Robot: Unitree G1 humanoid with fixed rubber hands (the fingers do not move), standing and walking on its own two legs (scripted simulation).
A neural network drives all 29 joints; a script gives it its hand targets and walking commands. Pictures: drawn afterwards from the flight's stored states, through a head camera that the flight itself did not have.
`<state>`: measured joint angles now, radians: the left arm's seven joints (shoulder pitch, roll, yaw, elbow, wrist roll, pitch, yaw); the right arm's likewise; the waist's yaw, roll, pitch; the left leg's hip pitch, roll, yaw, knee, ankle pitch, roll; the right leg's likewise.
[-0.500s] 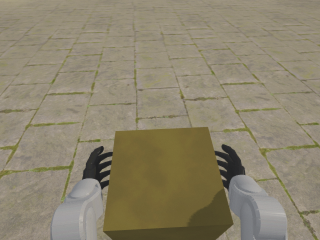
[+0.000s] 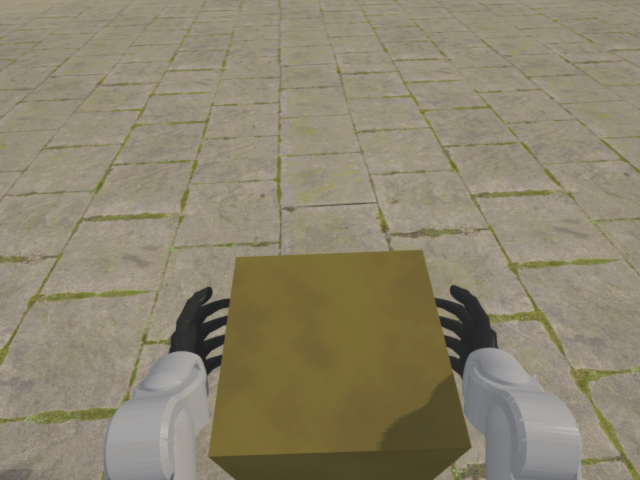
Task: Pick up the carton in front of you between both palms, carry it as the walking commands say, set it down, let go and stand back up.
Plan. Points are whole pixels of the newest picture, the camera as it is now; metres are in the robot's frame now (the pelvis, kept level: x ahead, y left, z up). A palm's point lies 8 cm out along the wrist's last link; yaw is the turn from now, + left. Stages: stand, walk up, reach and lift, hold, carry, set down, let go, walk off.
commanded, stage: carry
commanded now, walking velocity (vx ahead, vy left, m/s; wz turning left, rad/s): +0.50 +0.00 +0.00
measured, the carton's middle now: (333, 382) +0.25 +0.00 +0.03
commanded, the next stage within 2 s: none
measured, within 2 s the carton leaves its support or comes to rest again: neither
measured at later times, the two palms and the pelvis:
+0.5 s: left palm (228, 178) +0.58 +0.16 +0.11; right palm (407, 175) +0.57 -0.14 +0.11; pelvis +0.34 +0.01 +0.00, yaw -1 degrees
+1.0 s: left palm (253, 109) +0.83 +0.15 +0.11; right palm (393, 105) +0.83 -0.15 +0.11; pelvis +0.59 +0.00 +0.00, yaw +0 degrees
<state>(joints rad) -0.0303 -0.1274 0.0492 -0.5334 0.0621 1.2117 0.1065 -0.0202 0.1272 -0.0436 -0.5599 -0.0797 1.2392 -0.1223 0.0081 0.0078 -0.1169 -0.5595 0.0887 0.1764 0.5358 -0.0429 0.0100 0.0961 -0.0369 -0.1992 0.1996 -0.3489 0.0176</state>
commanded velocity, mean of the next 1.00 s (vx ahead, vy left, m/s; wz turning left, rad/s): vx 0.24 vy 0.00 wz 0.00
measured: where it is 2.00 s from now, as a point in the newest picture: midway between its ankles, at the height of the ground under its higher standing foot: (324, 402)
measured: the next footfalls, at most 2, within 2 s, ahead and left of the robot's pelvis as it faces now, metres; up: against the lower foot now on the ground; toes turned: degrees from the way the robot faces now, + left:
left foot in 0.06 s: +0.22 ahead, +0.11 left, +0.00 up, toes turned +10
right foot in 0.56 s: +0.58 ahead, -0.10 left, +0.00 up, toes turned -4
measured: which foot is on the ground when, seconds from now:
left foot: up 0.00-0.04, down 0.06-0.56, up 0.58-0.92, down 0.94-1.00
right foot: down 0.00-0.08, up 0.10-0.54, down 0.56-1.00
